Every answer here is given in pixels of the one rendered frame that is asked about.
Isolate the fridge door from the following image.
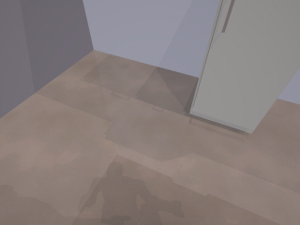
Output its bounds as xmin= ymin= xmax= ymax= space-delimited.
xmin=192 ymin=0 xmax=300 ymax=130

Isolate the handle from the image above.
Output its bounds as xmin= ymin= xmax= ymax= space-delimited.
xmin=221 ymin=0 xmax=235 ymax=33

